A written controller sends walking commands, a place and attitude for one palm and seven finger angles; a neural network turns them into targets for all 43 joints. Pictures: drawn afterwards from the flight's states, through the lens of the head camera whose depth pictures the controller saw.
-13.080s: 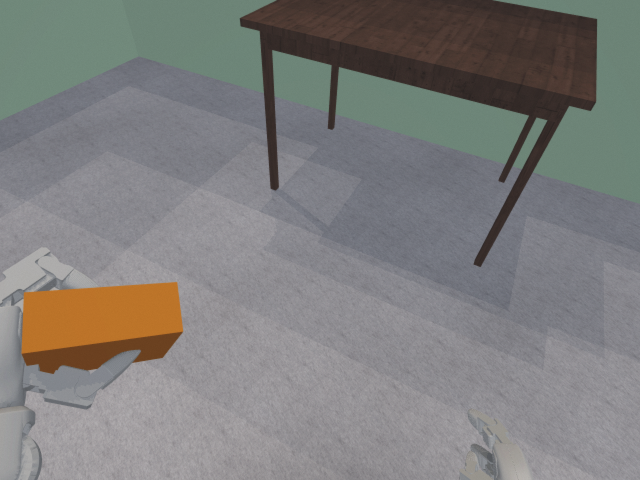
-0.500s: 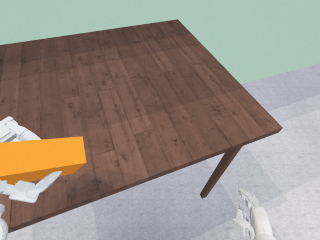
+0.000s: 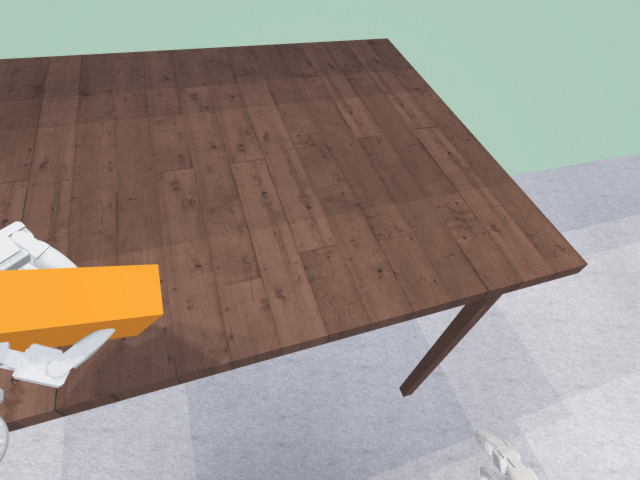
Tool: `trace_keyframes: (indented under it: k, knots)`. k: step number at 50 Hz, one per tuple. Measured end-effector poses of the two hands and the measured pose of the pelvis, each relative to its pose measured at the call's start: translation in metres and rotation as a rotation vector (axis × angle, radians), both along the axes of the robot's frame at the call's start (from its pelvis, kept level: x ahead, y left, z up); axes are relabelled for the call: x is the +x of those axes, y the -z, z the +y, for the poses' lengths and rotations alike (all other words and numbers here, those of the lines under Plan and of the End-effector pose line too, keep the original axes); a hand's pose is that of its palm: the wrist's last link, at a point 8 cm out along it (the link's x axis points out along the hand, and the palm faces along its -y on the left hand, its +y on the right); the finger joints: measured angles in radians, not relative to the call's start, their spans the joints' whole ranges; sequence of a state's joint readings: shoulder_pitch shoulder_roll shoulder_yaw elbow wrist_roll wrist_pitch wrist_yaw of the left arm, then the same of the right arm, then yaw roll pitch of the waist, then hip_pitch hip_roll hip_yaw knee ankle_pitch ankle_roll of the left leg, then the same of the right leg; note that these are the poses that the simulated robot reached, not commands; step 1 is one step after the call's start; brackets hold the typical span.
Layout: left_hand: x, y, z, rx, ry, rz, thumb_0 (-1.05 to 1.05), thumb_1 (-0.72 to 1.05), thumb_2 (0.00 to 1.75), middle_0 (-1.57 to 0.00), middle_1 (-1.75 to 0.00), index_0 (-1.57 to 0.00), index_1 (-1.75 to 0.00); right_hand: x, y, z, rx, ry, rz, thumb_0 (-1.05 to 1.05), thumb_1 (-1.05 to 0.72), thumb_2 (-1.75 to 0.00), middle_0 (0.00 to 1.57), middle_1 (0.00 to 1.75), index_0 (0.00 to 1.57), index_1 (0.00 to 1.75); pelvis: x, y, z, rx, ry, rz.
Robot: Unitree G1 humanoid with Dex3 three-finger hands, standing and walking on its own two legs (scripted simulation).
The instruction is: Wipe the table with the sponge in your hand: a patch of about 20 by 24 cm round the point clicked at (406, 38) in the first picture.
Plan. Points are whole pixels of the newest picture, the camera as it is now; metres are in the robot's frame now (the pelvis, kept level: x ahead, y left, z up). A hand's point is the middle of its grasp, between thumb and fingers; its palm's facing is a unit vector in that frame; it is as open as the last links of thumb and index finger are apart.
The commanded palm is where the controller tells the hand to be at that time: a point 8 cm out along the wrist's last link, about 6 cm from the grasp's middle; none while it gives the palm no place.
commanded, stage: come to a stop and stand still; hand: left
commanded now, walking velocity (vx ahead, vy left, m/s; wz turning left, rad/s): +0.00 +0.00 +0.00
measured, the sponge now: (103, 306) +0.24 +0.24 +0.12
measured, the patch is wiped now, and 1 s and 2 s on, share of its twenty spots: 0.00 0.00 0.00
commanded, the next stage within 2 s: look again from close up in 0.42 s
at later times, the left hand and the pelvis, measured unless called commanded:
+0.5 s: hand (81, 293) +0.23 +0.25 +0.16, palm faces +0.37 -0.87 -0.34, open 9.0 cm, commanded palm +0.17 +0.28 +0.18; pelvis +0.00 +0.01 +0.00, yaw -2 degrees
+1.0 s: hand (101, 291) +0.23 +0.23 +0.17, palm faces +0.36 -0.86 -0.36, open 9.0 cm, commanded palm +0.18 +0.27 +0.18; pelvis +0.01 -0.01 +0.01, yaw -3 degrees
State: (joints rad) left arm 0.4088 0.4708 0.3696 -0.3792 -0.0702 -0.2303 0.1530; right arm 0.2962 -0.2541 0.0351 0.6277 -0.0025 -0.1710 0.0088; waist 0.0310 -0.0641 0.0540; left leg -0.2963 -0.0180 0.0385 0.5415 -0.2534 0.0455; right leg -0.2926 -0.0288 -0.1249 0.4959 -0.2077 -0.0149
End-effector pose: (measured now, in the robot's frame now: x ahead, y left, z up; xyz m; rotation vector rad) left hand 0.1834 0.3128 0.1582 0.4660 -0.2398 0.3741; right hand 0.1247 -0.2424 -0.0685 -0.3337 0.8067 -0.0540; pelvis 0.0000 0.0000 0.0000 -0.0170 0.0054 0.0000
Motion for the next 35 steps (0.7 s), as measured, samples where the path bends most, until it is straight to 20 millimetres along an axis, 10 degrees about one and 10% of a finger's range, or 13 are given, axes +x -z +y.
trace_keyframes:
  k: [8,16,35]
  knots:
    - [-0.014,-0.034,-0.006,0.004,0.023,-0.171,-0.01,-0.40,1.05,-0.83,-1.40,-0.84,-1.39,0.023,-0.002,0.032,0.058,-0.038,-0.094,0.01,-0.90,-0.90,0.21,0.30,0.21,0.30,-0.008,0.001,0.016,0.011,0.018,-0.018]
    - [0.001,-0.014,-0.007,-0.030,0.004,-0.044,-0.01,-0.40,1.05,-0.83,-1.40,-0.84,-1.40,0.041,-0.009,0.054,0.139,-0.007,-0.174,0.01,-0.90,-0.90,0.21,0.30,0.21,0.30,-0.009,-0.002,0.015,0.014,0.044,-0.019]
    - [0.013,-0.022,-0.028,-0.026,0.032,-0.006,-0.01,-0.40,1.06,-0.83,-1.40,-0.84,-1.40,0.042,-0.011,0.007,0.061,0.085,-0.144,0.01,-0.90,-0.90,0.21,0.30,0.21,0.30,0.007,-0.006,0.002,0.006,0.042,-0.023]
